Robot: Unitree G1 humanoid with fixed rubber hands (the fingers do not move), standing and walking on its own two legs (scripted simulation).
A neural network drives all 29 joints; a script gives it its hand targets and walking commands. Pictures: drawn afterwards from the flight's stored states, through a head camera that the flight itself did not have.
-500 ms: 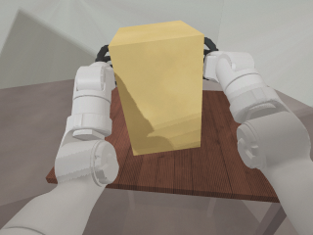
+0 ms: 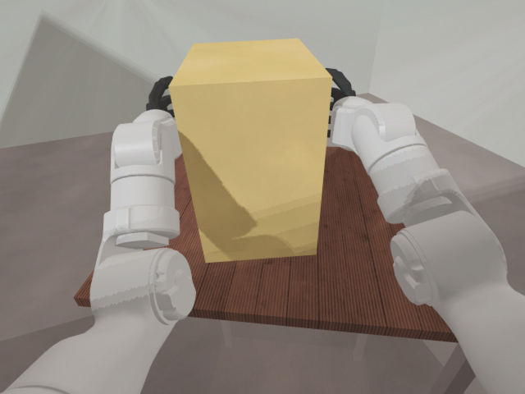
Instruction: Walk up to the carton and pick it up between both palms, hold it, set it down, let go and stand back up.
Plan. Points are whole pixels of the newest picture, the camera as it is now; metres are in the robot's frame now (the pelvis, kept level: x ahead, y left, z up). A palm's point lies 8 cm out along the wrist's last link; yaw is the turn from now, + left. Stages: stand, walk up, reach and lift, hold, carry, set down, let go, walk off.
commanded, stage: set down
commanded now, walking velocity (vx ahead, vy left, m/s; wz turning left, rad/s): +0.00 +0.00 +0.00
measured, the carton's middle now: (253, 146) +0.39 +0.01 +0.26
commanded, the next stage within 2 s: none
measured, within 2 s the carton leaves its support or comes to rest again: neither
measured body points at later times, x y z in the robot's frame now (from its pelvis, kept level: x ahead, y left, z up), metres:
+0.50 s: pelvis +0.01 +0.02 +0.00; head -0.05 +0.06 +0.45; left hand +0.43 +0.16 +0.27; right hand +0.42 -0.10 +0.28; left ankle +0.03 +0.14 -0.74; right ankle +0.00 -0.10 -0.74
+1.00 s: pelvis +0.01 +0.01 +0.00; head -0.03 +0.03 +0.45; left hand +0.44 +0.12 +0.22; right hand +0.43 -0.13 +0.22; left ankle +0.03 +0.14 -0.74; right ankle +0.00 -0.10 -0.74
